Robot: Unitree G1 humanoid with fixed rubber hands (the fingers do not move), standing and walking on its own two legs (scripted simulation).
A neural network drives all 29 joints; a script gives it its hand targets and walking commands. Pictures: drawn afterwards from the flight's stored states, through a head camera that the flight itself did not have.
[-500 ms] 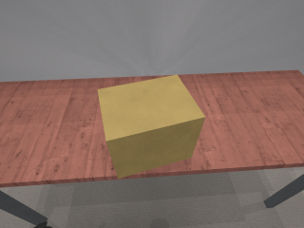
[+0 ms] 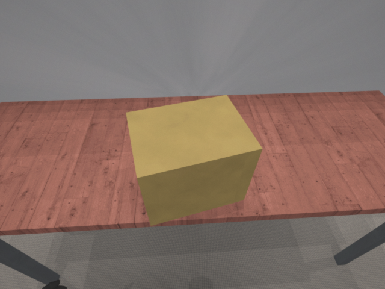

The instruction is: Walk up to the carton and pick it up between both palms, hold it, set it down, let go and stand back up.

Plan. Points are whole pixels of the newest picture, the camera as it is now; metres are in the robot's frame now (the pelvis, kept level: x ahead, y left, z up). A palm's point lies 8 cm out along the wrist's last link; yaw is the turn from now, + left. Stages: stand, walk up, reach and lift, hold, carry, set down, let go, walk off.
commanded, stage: walk up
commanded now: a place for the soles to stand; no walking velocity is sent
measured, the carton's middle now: (189, 159) +0.41 +0.01 +0.04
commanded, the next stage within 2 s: reach and lift in 1.94 s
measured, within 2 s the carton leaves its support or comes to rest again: neither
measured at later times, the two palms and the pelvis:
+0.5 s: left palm out of the picture +0.11 +0.31 -0.07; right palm out of the picture +0.08 -0.33 -0.09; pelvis +0.01 -0.01 +0.00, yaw +1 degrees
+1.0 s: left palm out of the picture +0.10 +0.32 -0.08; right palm out of the picture +0.08 -0.32 -0.08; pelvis +0.00 +0.00 +0.00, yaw +2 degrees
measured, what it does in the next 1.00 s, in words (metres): stands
